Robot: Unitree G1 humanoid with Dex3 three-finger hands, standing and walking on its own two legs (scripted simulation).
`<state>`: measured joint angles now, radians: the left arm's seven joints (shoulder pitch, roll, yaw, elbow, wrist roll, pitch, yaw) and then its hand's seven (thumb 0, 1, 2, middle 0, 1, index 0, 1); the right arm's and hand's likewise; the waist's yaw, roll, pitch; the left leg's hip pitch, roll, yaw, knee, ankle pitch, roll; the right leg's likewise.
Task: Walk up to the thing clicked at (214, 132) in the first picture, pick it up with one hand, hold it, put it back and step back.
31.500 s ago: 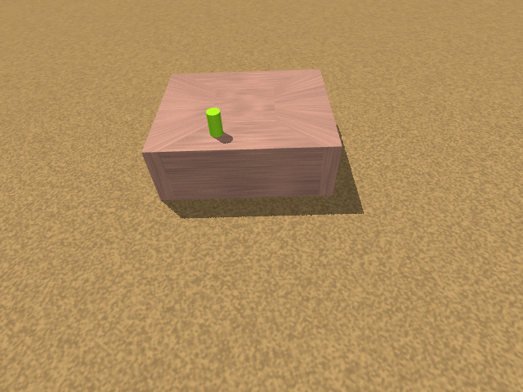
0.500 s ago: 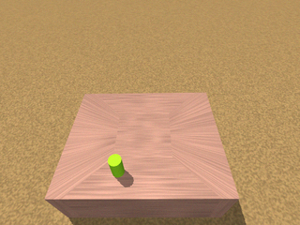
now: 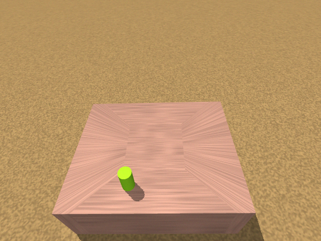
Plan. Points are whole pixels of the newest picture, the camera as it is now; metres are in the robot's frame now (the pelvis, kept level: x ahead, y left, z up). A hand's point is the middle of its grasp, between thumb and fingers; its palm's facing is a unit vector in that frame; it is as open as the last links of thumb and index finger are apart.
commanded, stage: stand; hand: left
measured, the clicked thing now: (126, 179) +0.50 +0.20 -0.39
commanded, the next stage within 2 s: step back in 1.46 s
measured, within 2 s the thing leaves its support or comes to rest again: neither
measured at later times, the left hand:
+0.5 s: hand out of the picture +0.08 +0.25 -0.16, palm faces -0.02 -0.94 -0.34, open 7.4 cm
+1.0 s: hand out of the picture +0.10 +0.25 -0.16, palm faces -0.02 -0.94 -0.34, open 7.4 cm
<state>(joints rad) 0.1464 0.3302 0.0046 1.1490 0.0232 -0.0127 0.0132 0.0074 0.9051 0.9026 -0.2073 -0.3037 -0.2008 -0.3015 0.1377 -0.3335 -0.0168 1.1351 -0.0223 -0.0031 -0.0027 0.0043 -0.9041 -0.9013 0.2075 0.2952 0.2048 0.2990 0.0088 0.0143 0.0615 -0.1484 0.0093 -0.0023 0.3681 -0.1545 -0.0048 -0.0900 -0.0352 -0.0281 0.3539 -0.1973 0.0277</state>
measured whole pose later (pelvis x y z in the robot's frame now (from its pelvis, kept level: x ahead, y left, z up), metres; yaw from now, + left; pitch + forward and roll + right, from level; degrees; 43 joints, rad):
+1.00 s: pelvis +0.02 +0.00 +0.00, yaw +0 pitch -2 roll +0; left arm 0.10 0.33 0.01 1.15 0.01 -0.01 0.01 0.01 0.91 0.90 -0.21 -0.30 -0.20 -0.30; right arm 0.10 -0.34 -0.01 1.15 -0.02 -0.01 0.00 0.00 -0.90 -0.90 0.21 0.30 0.21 0.30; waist 0.00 0.01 0.06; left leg -0.12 0.01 0.01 0.33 -0.17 -0.01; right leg -0.06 -0.03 -0.02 0.30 -0.20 0.03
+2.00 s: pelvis -0.08 +0.00 -0.02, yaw +3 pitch +0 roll +0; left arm 0.06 0.36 0.06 0.87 0.04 0.04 0.02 0.01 0.90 0.90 -0.21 -0.30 -0.20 -0.30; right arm 0.14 -0.42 -0.06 0.94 0.00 0.06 0.01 0.00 -0.91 -0.90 0.21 0.29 0.20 0.30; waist -0.01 0.03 0.18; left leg -0.31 -0.04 -0.08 0.86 -0.48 0.00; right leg -0.40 -0.07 -0.05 0.60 -0.19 0.01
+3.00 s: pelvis -0.34 +0.05 -0.01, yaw -3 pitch -2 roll -2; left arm 0.17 0.41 0.09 0.82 0.02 0.08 0.01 0.01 0.91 0.90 -0.21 -0.30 -0.20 -0.30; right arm 0.17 -0.35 -0.05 0.87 -0.04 0.02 -0.01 0.01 -0.90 -0.90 0.21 0.30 0.21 0.30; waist 0.02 -0.05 0.16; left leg -0.30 0.02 -0.02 0.55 -0.21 0.02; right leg -0.45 0.13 0.19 1.23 -0.46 0.01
